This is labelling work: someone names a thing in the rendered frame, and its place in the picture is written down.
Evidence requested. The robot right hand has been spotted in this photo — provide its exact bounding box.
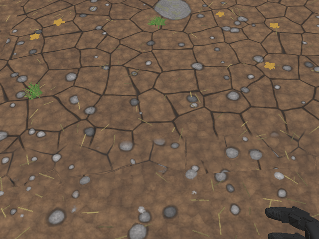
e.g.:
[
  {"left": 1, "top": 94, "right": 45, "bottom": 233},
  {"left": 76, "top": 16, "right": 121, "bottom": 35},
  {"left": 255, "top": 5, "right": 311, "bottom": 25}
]
[{"left": 265, "top": 206, "right": 319, "bottom": 239}]

